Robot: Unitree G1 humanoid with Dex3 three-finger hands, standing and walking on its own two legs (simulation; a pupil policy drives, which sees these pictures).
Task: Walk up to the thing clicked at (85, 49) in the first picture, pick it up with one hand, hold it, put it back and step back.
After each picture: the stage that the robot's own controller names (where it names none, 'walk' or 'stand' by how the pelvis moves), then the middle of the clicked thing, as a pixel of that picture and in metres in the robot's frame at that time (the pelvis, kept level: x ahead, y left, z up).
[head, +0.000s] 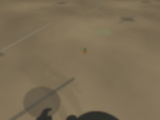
stand; (85, 51) +1.48 +0.16 -0.72
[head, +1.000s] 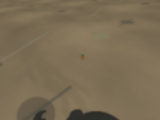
walk; (82, 57) +1.36 +0.29 -0.71
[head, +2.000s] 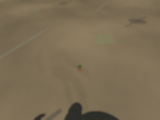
walk; (79, 68) +0.91 +0.29 -0.72
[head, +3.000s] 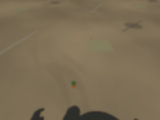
walk; (73, 84) +0.56 +0.24 -0.69
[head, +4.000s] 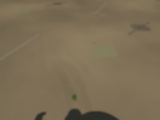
stand; (74, 97) +0.37 +0.21 -0.70
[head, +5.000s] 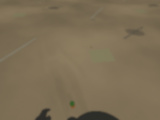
stand; (72, 104) +0.31 +0.20 -0.72
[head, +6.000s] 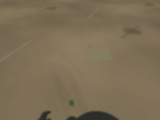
stand; (71, 103) +0.32 +0.22 -0.72
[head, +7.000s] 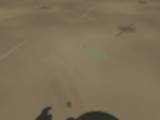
stand; (69, 105) +0.30 +0.24 -0.73
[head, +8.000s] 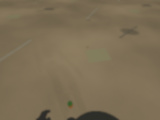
stand; (70, 104) +0.32 +0.23 -0.73
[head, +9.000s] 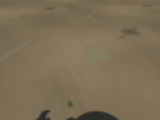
stand; (70, 104) +0.31 +0.23 -0.73
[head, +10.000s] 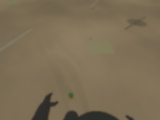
go down; (71, 96) +0.34 +0.21 -0.71
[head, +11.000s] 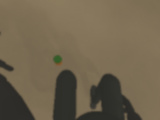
go down; (58, 60) +0.41 +0.25 -0.29
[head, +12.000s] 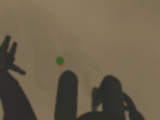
close in; (60, 61) +0.41 +0.24 -0.29
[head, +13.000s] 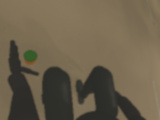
close in; (30, 58) +0.40 +0.28 -0.22
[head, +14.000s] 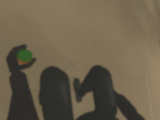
close; (25, 57) +0.39 +0.28 -0.22
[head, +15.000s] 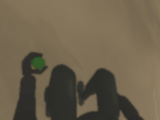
lift; (38, 63) +0.33 +0.27 -0.20
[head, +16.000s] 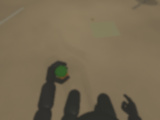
lift; (62, 74) +0.32 +0.19 +0.01
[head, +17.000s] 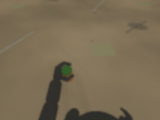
hold; (67, 74) +0.33 +0.17 +0.03
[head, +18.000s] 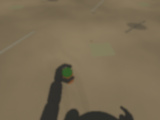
hold; (68, 76) +0.33 +0.17 +0.01
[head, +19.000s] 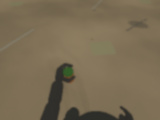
hold; (69, 75) +0.33 +0.16 +0.00
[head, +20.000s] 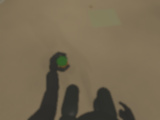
crouch; (63, 64) +0.40 +0.20 -0.06
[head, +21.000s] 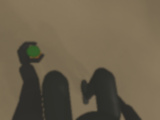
lower; (35, 54) +0.42 +0.27 -0.19
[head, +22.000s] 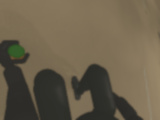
lower; (17, 53) +0.42 +0.29 -0.23
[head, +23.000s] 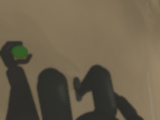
lower; (21, 54) +0.41 +0.30 -0.22
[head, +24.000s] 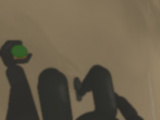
lower; (20, 53) +0.41 +0.30 -0.22
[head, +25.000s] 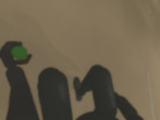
rest; (20, 54) +0.40 +0.30 -0.22
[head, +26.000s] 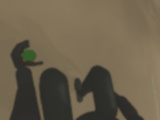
open; (29, 57) +0.40 +0.27 -0.23
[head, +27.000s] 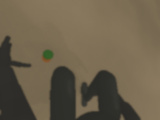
stand; (47, 56) +0.41 +0.25 -0.24
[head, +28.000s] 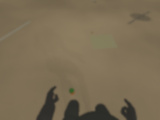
stand; (71, 91) +0.37 +0.19 -0.61
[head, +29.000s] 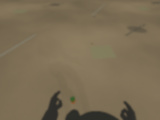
stand; (72, 100) +0.36 +0.19 -0.67
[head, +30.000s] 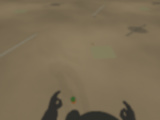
stand; (73, 100) +0.36 +0.19 -0.67
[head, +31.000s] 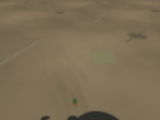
stand; (75, 102) +0.38 +0.19 -0.72
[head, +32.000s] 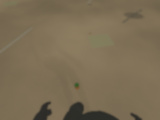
walk; (76, 86) +0.47 +0.19 -0.70
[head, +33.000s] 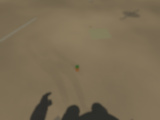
walk; (77, 68) +0.77 +0.19 -0.70
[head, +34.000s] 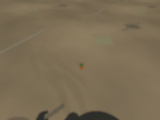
stand; (81, 66) +1.01 +0.19 -0.70
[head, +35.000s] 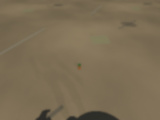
stand; (79, 66) +1.00 +0.22 -0.73
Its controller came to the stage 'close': yes
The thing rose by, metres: 0.72
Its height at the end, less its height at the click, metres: +0.00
